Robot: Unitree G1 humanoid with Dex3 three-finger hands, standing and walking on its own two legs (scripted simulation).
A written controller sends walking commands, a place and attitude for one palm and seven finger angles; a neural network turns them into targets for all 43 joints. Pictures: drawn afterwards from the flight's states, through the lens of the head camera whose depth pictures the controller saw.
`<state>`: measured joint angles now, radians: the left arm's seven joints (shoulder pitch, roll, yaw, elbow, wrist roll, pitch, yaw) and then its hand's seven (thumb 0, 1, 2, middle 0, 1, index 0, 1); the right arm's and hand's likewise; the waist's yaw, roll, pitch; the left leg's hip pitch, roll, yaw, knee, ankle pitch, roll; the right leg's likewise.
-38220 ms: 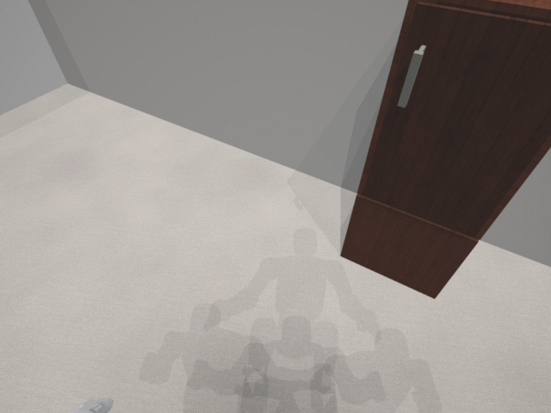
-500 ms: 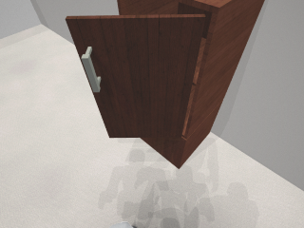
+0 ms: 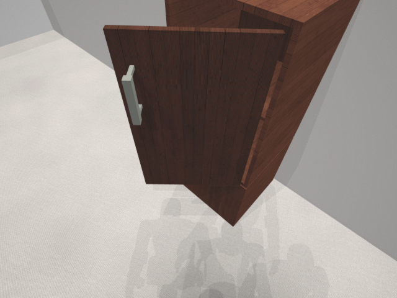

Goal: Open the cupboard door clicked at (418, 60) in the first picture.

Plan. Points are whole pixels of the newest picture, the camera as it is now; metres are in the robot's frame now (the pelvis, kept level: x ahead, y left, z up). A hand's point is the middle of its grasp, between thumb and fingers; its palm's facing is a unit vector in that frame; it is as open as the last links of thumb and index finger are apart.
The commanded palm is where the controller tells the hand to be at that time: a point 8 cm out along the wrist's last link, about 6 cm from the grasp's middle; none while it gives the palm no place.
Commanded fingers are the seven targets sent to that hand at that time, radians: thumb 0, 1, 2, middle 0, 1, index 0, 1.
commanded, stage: come to a stop and stand still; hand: left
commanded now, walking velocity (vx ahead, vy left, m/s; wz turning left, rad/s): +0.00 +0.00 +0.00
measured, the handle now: (134, 96) +0.52 +0.19 +0.11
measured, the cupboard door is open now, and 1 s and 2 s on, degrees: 42 42 42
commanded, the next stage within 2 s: look again from close up in 1.14 s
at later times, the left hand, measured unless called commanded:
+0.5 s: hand out of the picture +0.05 +0.16 -0.17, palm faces -0.01 -0.98 -0.22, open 7.3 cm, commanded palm none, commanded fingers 0.00 0.90 0.90 -0.20 -0.30 -0.20 -0.30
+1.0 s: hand out of the picture +0.03 +0.13 -0.16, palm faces +0.01 -0.98 -0.21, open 7.4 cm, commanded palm none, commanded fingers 0.00 0.90 0.90 -0.20 -0.30 -0.20 -0.30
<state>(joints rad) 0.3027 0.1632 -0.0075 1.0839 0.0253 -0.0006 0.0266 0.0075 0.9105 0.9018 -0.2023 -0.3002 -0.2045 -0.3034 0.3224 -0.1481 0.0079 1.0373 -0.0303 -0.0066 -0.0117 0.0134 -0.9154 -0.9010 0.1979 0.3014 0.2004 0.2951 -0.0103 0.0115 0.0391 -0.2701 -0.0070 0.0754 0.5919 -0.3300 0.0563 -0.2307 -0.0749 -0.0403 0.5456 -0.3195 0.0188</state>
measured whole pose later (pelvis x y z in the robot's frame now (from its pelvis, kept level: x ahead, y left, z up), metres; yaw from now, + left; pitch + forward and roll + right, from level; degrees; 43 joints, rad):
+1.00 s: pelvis +0.02 -0.05 +0.01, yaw +0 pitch -1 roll +1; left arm 0.24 0.18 0.00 1.10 0.02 -0.01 0.03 0.01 0.91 0.90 -0.20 -0.30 -0.20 -0.30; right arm 0.21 -0.17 0.01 1.13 -0.02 -0.01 -0.03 0.01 -0.91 -0.90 0.20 0.30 0.20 0.30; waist 0.01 0.00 0.05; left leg -0.14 0.03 0.06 0.42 -0.27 -0.02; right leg -0.13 -0.03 -0.06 0.45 -0.31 0.00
